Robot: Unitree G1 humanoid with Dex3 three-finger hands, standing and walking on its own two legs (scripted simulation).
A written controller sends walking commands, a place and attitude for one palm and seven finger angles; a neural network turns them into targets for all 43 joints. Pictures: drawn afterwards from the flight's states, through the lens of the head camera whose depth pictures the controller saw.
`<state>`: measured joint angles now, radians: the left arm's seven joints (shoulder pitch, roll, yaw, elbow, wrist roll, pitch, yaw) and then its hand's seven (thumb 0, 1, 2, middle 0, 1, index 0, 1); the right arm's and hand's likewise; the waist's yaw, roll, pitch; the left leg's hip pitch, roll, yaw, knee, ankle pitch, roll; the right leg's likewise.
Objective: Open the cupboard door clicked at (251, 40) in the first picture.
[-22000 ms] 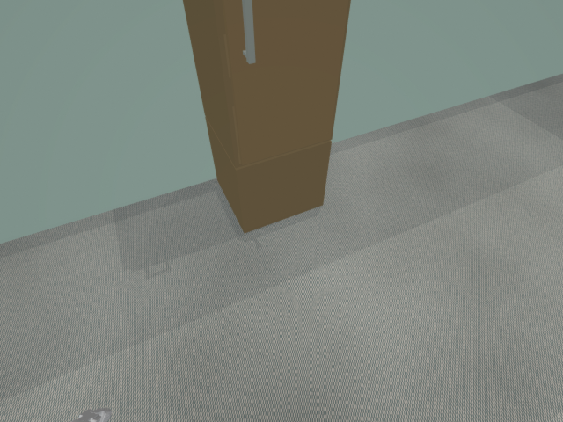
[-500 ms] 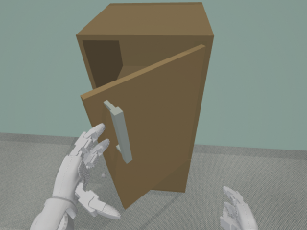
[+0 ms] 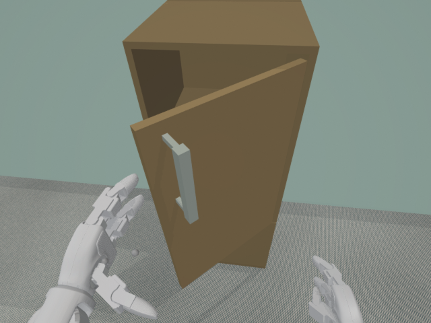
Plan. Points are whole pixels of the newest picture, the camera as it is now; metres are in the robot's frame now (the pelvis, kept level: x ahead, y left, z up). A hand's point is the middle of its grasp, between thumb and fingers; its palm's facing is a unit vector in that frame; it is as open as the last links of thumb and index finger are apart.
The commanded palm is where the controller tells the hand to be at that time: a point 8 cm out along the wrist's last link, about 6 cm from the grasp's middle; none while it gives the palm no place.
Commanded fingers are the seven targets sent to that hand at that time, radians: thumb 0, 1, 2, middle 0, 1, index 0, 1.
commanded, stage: draw the hand back to the body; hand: left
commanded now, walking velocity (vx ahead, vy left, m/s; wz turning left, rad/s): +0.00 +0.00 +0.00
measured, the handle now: (180, 181) +0.31 +0.10 +0.14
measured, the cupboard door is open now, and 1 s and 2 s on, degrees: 44 44 44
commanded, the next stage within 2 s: step back with the hand held close in 1.48 s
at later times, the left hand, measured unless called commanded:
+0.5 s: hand (96, 240) +0.19 +0.19 +0.15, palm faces +0.17 -0.95 -0.28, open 15.7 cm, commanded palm +0.14 +0.24 +0.16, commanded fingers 0.00 -0.12 0.47 -0.16 -0.30 -0.16 -0.30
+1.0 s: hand (68, 217) +0.21 +0.24 +0.17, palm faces +0.39 -0.83 -0.41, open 10.3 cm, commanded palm +0.16 +0.29 +0.18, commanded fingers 0.00 0.76 0.84 -0.19 -0.30 -0.19 -0.30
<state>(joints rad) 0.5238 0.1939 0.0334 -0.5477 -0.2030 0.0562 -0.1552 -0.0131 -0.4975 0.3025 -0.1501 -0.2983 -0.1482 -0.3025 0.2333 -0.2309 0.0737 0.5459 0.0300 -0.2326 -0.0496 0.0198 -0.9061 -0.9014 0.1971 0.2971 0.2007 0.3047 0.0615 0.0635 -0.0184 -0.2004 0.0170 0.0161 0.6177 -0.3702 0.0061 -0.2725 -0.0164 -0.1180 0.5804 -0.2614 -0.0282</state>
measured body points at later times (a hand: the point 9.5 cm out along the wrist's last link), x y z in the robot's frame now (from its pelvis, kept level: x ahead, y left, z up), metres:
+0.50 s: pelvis +0.00 +0.00 +0.01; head -0.02 -0.02 +0.45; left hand +0.17 +0.24 +0.17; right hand +0.20 -0.20 -0.05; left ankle -0.02 +0.11 -0.73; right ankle +0.04 -0.10 -0.73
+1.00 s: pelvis +0.01 +0.00 +0.02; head +0.00 -0.02 +0.46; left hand +0.18 +0.28 +0.19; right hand +0.20 -0.22 -0.07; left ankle -0.02 +0.11 -0.73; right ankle +0.04 -0.10 -0.73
